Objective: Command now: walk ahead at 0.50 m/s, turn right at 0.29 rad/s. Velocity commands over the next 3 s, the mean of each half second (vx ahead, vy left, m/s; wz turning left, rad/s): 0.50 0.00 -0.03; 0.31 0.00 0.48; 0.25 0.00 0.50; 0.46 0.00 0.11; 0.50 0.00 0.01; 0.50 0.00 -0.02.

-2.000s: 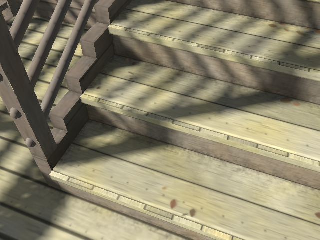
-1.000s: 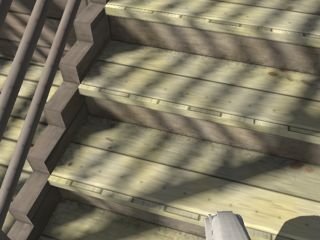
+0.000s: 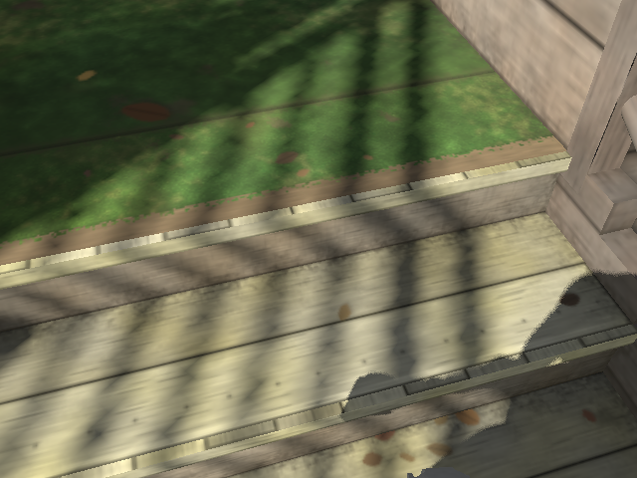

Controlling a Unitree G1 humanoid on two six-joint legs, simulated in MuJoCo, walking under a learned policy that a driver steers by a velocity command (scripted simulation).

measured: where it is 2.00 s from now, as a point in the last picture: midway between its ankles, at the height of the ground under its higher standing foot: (277, 183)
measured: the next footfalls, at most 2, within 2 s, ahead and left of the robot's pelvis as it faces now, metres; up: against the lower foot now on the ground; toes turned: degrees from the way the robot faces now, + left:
right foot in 0.24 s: +0.33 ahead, -0.13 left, +0.16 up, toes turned -7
left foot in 0.76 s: +0.62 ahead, +0.13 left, +0.33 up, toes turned +12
